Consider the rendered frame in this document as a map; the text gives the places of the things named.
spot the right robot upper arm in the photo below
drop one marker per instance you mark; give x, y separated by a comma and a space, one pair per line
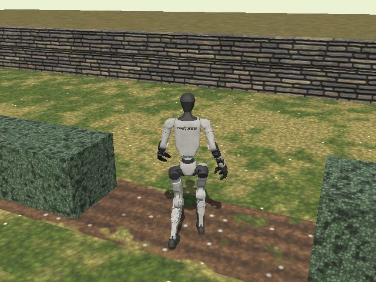
209, 134

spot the right robot forearm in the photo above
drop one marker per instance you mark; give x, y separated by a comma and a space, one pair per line
218, 157

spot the robot right hand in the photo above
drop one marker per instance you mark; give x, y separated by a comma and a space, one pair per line
223, 171

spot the robot left hand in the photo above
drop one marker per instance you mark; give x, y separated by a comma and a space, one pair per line
162, 159

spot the right robot shin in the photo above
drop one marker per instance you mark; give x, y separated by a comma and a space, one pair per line
201, 208

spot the left robot forearm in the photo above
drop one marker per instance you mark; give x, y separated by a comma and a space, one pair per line
160, 151

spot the left robot upper arm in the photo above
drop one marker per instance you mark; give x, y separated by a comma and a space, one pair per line
169, 123

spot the robot right foot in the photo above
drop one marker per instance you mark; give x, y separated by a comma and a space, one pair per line
200, 229

